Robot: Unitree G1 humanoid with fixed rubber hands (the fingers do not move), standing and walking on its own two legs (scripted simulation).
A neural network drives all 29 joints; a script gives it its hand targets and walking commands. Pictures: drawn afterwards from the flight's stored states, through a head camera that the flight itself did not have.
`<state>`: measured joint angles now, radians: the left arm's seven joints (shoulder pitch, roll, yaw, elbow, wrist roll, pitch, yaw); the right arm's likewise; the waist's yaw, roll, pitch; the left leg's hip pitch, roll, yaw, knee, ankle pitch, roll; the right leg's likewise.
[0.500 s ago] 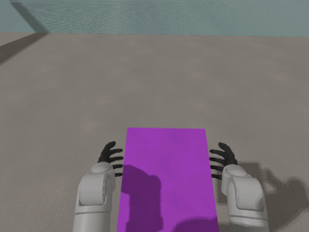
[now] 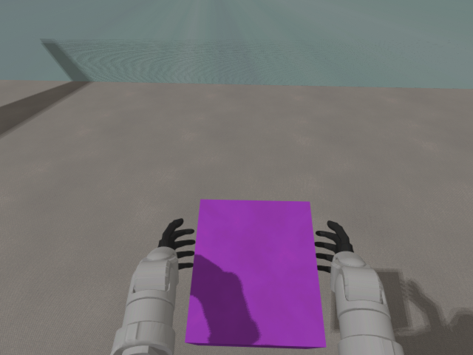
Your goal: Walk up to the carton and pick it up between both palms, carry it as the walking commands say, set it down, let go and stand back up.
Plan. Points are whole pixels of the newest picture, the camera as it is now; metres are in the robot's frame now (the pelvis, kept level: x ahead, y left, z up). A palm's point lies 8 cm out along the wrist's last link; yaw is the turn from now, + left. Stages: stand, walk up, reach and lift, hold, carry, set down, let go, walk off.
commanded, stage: hold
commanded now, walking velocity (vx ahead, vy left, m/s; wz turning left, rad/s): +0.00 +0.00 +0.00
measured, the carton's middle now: (253, 274) +0.33 -0.01 -0.03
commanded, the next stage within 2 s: set down in 0.16 s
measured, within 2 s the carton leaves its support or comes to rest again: neither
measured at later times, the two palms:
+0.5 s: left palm (178, 270) +0.30 +0.13 +0.02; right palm (347, 279) +0.28 -0.17 +0.02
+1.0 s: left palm (186, 286) +0.32 +0.13 -0.07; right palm (334, 293) +0.30 -0.17 -0.06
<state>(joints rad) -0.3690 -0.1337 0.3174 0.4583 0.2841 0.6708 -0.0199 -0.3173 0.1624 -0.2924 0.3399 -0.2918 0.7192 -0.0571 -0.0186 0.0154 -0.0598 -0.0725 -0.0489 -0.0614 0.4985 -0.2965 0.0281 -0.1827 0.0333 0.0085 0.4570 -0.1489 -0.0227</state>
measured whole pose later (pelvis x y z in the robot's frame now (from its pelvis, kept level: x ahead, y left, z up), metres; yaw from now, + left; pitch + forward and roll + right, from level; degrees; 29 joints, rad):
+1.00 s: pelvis -0.01 +0.00 -0.03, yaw +0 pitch +12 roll +1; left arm -0.44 -0.13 0.37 0.63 0.28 0.31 0.03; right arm -0.39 0.19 -0.39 0.47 -0.30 0.36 -0.09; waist -0.05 0.03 -0.04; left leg -0.62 -0.08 -0.07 0.76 -0.35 0.02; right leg -0.72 0.05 0.06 0.70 -0.19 -0.01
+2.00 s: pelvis -0.04 +0.00 -0.17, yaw +3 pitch +38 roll +2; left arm -0.77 -0.03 0.33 0.79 0.14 0.20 0.13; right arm -0.68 0.11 -0.43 0.58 -0.19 0.23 -0.16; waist -0.06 0.03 -0.21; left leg -1.55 -0.14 -0.03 1.43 -0.55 0.01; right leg -1.66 0.08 0.09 1.36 -0.37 0.02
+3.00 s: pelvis -0.08 +0.00 -0.31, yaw +5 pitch +45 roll +2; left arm -1.21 0.11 0.26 0.94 0.10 0.25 0.18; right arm -1.07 -0.02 -0.51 0.69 -0.15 0.28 -0.14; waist -0.10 0.04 -0.03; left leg -2.08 -0.20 -0.01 1.89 -0.59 -0.01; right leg -2.17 0.09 0.08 1.80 -0.40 0.06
